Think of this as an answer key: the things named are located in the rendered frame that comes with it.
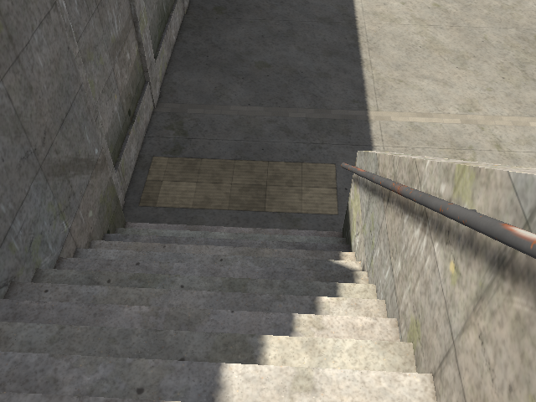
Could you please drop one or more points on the stairs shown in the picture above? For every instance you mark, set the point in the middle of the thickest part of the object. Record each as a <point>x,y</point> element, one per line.
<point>195,313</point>

